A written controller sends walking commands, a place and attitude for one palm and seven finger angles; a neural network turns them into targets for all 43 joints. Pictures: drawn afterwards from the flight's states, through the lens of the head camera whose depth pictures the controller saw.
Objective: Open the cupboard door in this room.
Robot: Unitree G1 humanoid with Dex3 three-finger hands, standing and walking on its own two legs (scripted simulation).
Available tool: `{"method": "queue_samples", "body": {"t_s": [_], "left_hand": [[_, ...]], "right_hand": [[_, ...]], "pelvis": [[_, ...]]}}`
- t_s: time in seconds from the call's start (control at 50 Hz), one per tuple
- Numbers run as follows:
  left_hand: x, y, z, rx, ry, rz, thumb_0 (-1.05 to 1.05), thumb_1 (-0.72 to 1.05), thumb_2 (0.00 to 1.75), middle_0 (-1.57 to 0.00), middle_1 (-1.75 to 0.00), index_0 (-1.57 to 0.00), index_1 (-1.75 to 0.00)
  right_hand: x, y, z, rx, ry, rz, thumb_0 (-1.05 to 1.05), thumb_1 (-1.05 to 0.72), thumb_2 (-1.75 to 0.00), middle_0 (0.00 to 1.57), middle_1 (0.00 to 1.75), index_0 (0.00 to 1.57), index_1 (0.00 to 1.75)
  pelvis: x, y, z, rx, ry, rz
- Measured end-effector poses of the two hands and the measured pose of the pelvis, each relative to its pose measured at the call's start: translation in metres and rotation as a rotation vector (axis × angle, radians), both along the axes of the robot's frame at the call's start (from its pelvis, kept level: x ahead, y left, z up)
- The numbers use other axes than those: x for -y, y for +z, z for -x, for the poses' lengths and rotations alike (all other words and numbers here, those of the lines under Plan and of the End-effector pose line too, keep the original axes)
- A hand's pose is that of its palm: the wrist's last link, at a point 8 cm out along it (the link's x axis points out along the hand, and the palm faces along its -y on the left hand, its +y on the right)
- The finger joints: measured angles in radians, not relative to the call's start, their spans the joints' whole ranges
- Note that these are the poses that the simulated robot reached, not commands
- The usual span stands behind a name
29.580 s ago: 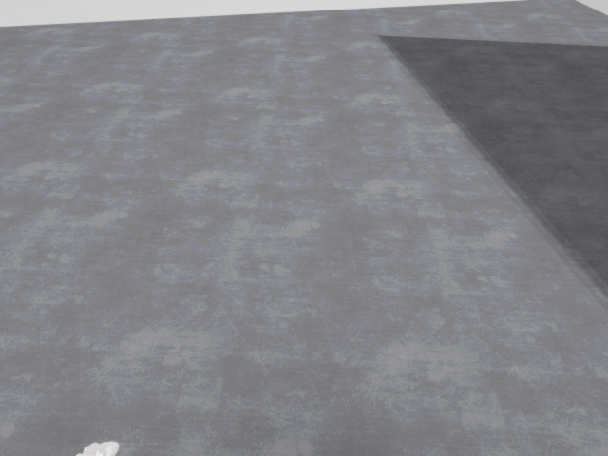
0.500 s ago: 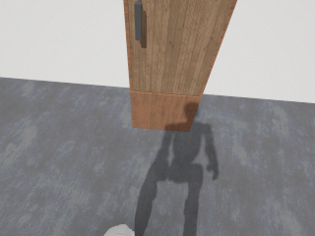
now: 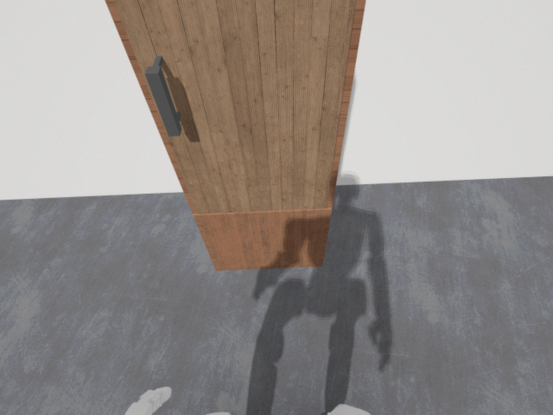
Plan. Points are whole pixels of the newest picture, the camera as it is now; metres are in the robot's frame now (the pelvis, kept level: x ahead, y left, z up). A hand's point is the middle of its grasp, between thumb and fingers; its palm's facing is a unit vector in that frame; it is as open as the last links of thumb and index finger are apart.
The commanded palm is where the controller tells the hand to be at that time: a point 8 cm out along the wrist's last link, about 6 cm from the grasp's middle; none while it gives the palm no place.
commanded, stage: come to a stop and stand still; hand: left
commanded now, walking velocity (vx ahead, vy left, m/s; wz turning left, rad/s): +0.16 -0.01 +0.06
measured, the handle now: (167, 97) +0.64 +0.23 +0.09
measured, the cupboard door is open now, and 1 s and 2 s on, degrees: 0 0 0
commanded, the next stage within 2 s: look again from close up in 1.14 s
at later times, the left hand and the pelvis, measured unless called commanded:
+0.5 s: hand out of the picture +0.09 +0.19 -0.17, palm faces +0.09 -0.97 -0.23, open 7.4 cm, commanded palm none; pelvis +0.08 +0.00 +0.01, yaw +0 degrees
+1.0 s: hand out of the picture +0.08 +0.12 -0.16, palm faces +0.07 -0.98 -0.19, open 7.3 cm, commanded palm none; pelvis +0.04 -0.06 +0.01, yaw +2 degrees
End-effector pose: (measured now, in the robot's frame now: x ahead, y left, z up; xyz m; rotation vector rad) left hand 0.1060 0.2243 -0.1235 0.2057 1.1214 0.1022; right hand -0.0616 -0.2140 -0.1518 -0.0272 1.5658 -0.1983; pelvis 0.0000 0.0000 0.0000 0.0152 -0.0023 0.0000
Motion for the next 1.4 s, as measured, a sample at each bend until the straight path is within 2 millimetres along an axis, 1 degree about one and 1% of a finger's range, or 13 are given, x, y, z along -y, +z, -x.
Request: {"method": "queue_samples", "body": {"t_s": [0.12, 0.24, 0.32, 0.4, 0.48, 0.56, 0.68, 0.78, 0.86, 0.96, 1.04, 1.28, 1.4], "left_hand": [[-0.005, 0.003, 0.025, -0.121, 0.111, -0.020, -0.02, 0.95, 0.90, -0.20, -0.30, -0.20, -0.30], [-0.008, -0.011, 0.051, -0.271, 0.163, 0.014, -0.01, 0.93, 0.90, -0.20, -0.30, -0.20, -0.30], [-0.010, -0.022, 0.054, -0.337, 0.184, 0.037, 0.00, 0.92, 0.90, -0.20, -0.30, -0.20, -0.30], [-0.010, -0.017, 0.046, -0.344, 0.187, 0.035, 0.00, 0.91, 0.90, -0.20, -0.30, -0.20, -0.30], [-0.013, -0.011, 0.032, -0.302, 0.179, 0.006, 0.00, 0.91, 0.90, -0.20, -0.30, -0.20, -0.30], [-0.011, -0.005, 0.017, -0.241, 0.163, -0.036, 0.00, 0.91, 0.90, -0.20, -0.30, -0.20, -0.30], [0.012, 0.000, 0.014, -0.163, 0.124, -0.089, 0.00, 0.91, 0.90, -0.20, -0.30, -0.20, -0.30], [0.037, 0.006, 0.019, -0.175, 0.104, -0.057, 0.00, 0.91, 0.90, -0.20, -0.30, -0.20, -0.30], [0.049, 0.001, 0.020, -0.169, 0.098, -0.021, 0.00, 0.91, 0.90, -0.20, -0.30, -0.20, -0.30], [0.051, -0.011, 0.028, -0.174, 0.122, 0.020, 0.00, 0.92, 0.90, -0.20, -0.30, -0.20, -0.30], [0.052, -0.010, 0.042, -0.195, 0.134, 0.032, 0.00, 0.93, 0.90, -0.20, -0.30, -0.20, -0.30], [0.061, -0.007, 0.096, -0.314, 0.141, 0.035, 0.00, 0.91, 0.90, -0.20, -0.30, -0.20, -0.30], [0.052, -0.006, 0.103, -0.326, 0.126, 0.021, 0.00, 0.91, 0.90, -0.20, -0.30, -0.20, -0.30]], "right_hand": [[0.025, 0.015, -0.114, 0.171, 0.102, 0.053, 0.01, -0.91, -0.90, 0.19, 0.30, 0.20, 0.30], [0.018, 0.026, -0.214, 0.322, 0.185, 0.093, 0.01, -0.91, -0.90, 0.19, 0.30, 0.20, 0.30], [0.001, 0.033, -0.255, 0.381, 0.211, 0.100, 0.00, -0.91, -0.90, 0.19, 0.30, 0.20, 0.30], [-0.009, 0.035, -0.272, 0.401, 0.218, 0.088, 0.00, -0.91, -0.90, 0.20, 0.30, 0.20, 0.30], [-0.006, 0.032, -0.268, 0.397, 0.201, 0.067, 0.00, -0.91, -0.90, 0.20, 0.30, 0.21, 0.30], [0.012, 0.023, -0.250, 0.377, 0.177, 0.050, 0.00, -0.91, -0.90, 0.20, 0.30, 0.21, 0.30], [0.054, 0.000, -0.210, 0.321, 0.122, 0.031, 0.01, -0.91, -0.90, 0.20, 0.30, 0.21, 0.30], [0.079, 0.007, -0.170, 0.237, 0.095, 0.056, 0.01, -0.91, -0.90, 0.20, 0.30, 0.20, 0.30], [0.088, 0.014, -0.138, 0.175, 0.095, 0.085, 0.01, -0.91, -0.90, 0.19, 0.30, 0.20, 0.30], [0.082, 0.021, -0.106, 0.109, 0.119, 0.105, 0.01, -0.91, -0.90, 0.19, 0.30, 0.20, 0.30], [0.071, 0.027, -0.094, 0.087, 0.128, 0.083, 0.01, -0.91, -0.90, 0.19, 0.30, 0.20, 0.30], [0.050, 0.020, -0.096, 0.126, 0.121, 0.038, 0.02, -0.93, -0.90, 0.20, 0.30, 0.21, 0.30], [0.041, 0.012, -0.103, 0.203, 0.120, 0.030, 0.02, -0.92, -0.90, 0.20, 0.30, 0.20, 0.30]], "pelvis": [[0.007, 0.013, -0.037, -0.018, 0.021, 0.019], [-0.002, 0.011, -0.071, -0.006, 0.015, 0.043], [-0.009, 0.008, -0.087, 0.008, 0.008, 0.024], [-0.009, 0.012, -0.087, 0.007, 0.007, 0.021], [-0.002, 0.013, -0.080, 0.005, 0.002, 0.023], [0.013, 0.010, -0.071, 0.005, 0.001, 0.015], [0.042, -0.002, -0.060, 0.017, 0.014, -0.008], [0.052, 0.008, -0.055, 0.010, 0.012, -0.013], [0.056, 0.011, -0.050, -0.004, 0.018, -0.004], [0.057, 0.010, -0.043, -0.005, 0.033, 0.013], [0.059, 0.016, -0.041, 0.005, 0.032, 0.013], [0.050, 0.016, -0.038, 0.003, 0.014, 0.023], [0.039, 0.011, -0.039, 0.006, 0.012, 0.016]]}}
